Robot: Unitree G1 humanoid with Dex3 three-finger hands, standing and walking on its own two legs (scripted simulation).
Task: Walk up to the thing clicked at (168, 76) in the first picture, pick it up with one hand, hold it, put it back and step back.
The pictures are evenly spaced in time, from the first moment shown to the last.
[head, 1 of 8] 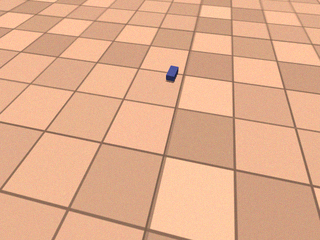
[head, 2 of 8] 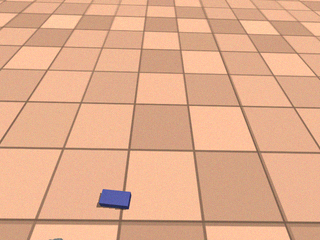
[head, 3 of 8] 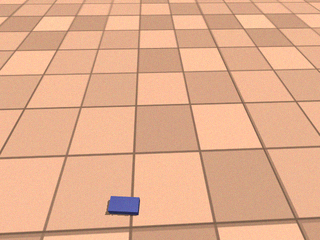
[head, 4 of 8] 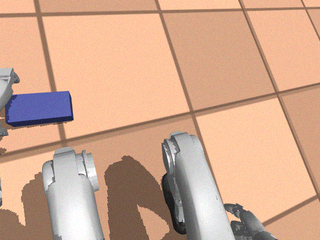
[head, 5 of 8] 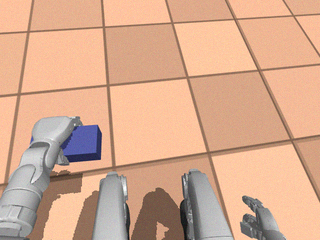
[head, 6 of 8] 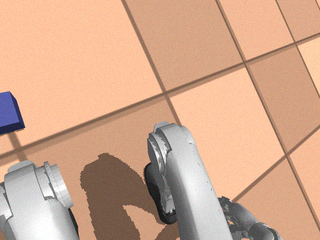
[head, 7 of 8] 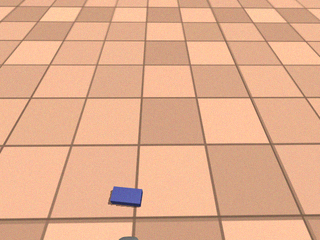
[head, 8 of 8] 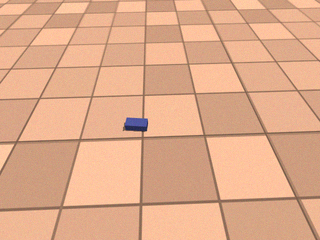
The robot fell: no
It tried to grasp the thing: yes
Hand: left
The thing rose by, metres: 0.66
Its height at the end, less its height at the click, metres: +0.00
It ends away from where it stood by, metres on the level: 0.01
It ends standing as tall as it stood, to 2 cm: yes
